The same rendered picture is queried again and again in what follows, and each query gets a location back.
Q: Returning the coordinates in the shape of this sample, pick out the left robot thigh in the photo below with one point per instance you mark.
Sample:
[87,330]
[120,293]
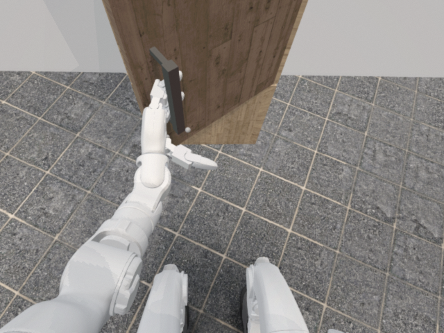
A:
[168,295]

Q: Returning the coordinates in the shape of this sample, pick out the cupboard door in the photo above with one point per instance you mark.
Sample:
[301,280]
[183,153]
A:
[227,50]

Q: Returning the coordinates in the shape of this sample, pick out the handle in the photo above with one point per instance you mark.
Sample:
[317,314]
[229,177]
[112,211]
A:
[171,76]

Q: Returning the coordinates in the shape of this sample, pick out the robot right shin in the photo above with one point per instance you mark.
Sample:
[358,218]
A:
[253,312]

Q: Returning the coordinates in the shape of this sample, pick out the robot left upper arm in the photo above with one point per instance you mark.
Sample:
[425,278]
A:
[101,282]

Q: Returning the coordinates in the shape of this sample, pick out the left robot hand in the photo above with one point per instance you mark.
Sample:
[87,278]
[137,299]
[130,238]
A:
[154,132]

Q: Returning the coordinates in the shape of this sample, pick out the left robot forearm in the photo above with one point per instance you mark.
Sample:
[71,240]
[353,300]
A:
[135,219]

